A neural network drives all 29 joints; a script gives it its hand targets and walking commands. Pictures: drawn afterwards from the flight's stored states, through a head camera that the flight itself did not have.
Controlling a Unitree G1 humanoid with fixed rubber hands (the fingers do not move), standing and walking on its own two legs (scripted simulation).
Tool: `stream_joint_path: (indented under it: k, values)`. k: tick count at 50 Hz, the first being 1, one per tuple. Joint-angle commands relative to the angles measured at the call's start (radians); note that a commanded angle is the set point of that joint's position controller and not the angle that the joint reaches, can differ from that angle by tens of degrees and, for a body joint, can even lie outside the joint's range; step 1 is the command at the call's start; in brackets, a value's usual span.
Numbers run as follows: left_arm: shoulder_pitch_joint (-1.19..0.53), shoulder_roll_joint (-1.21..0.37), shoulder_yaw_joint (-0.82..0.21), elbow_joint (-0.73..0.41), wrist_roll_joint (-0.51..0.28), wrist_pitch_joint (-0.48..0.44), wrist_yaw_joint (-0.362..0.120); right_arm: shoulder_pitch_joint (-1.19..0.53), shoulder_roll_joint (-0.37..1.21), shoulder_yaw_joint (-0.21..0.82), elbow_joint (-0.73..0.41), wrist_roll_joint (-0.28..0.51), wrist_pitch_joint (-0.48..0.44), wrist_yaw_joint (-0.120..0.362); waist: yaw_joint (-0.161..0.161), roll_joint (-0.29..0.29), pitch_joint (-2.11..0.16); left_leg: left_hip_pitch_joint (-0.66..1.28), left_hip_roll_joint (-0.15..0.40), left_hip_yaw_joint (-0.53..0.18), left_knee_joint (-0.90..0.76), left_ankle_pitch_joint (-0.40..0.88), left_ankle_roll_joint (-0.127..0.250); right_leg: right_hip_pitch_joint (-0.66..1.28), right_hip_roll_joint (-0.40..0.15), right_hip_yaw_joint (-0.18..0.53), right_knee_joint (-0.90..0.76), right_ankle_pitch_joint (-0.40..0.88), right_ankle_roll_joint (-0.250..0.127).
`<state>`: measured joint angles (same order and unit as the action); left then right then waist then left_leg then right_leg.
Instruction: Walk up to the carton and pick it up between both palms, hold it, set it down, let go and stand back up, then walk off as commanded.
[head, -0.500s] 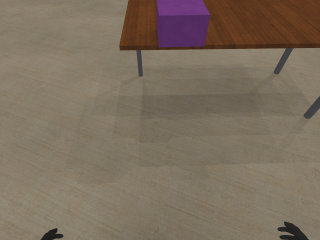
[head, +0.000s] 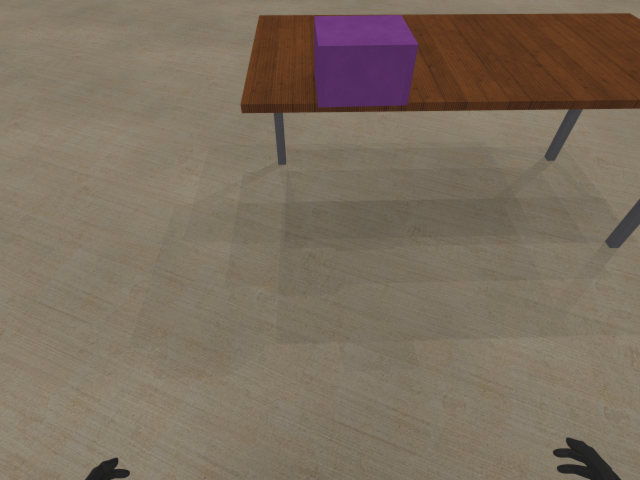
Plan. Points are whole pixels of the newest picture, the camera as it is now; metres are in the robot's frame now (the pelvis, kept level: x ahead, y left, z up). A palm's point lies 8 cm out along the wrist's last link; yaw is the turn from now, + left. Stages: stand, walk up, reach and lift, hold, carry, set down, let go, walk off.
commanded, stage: stand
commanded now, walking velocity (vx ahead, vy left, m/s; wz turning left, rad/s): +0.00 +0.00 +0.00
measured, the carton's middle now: (360, 60) +1.17 -0.08 +0.01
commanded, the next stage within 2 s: none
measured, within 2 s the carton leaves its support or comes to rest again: neither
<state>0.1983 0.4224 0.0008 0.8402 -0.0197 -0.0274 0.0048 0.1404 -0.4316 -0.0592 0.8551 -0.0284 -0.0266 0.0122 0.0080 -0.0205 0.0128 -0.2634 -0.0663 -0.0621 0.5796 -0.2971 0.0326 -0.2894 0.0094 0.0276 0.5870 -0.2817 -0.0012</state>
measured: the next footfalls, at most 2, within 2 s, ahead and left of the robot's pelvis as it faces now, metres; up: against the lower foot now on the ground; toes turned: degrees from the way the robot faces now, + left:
none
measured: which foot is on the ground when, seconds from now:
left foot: down 0.00-1.00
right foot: down 0.00-1.00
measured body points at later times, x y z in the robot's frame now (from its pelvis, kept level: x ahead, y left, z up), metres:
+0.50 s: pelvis +0.00 +0.00 +0.00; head +0.01 +0.01 +0.45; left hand +0.11 +0.32 -0.11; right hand +0.14 -0.33 -0.08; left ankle +0.01 +0.10 -0.73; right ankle +0.02 -0.12 -0.73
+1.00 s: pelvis +0.00 +0.00 +0.00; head +0.00 +0.01 +0.45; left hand +0.10 +0.32 -0.11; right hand +0.13 -0.33 -0.08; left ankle +0.01 +0.10 -0.73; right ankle +0.02 -0.12 -0.73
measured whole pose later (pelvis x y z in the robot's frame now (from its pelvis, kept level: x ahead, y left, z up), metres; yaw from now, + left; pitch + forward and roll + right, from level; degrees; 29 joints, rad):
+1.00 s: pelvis +0.00 +0.00 +0.00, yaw +0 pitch -1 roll +0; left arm 0.20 0.42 0.00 0.88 -0.02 -0.03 0.00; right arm 0.14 -0.43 -0.06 0.89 -0.03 -0.02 0.01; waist 0.01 -0.02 0.01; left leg -0.26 -0.07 -0.06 0.56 -0.28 0.03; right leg -0.29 0.01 0.03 0.57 -0.27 0.00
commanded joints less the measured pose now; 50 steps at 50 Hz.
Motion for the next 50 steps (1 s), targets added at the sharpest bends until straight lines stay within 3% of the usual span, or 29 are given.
stream_joint_path:
  k: [1, 12, 13, 26, 50]
  values:
    - [-0.086, 0.163, 0.038, 0.028, 0.035, -0.022, -0.003, -0.08, -0.164, 0.005, 0.022, 0.024, -0.02, -0.008, 0.0, 0.026, -0.082, 0.066, 0.17, -0.168, -0.218, 0.146, 0.03, 0.111, -0.098, 0.125, -0.175, 0.128, -0.048]
    - [-0.08, 0.161, 0.034, 0.043, 0.03, -0.02, 0.0, -0.07, -0.167, 0.005, 0.034, 0.024, -0.019, -0.012, -0.004, 0.023, -0.086, 0.084, 0.172, -0.165, -0.214, 0.188, 0.031, 0.118, -0.098, 0.122, -0.17, 0.178, -0.047]
    - [-0.08, 0.156, 0.031, 0.04, 0.026, -0.021, 0.0, -0.076, -0.167, 0.007, 0.031, 0.028, -0.018, -0.011, 0.003, 0.046, -0.085, 0.085, 0.171, -0.166, -0.219, 0.184, 0.031, 0.106, -0.101, 0.13, -0.171, 0.155, -0.049]
    - [-0.086, 0.161, 0.033, 0.05, 0.033, -0.021, 0.002, -0.073, -0.16, 0.005, 0.041, 0.025, -0.019, -0.011, -0.004, 0.023, -0.106, 0.106, 0.164, -0.154, -0.199, 0.241, 0.029, 0.122, -0.104, 0.123, -0.171, 0.214, -0.05]
    - [-0.087, 0.156, 0.031, 0.064, 0.03, -0.018, 0.0, -0.08, -0.16, 0.008, 0.053, 0.027, -0.015, -0.01, -0.002, 0.043, -0.082, 0.079, 0.169, -0.167, -0.241, 0.177, 0.029, 0.129, -0.098, 0.121, -0.182, 0.164, -0.045]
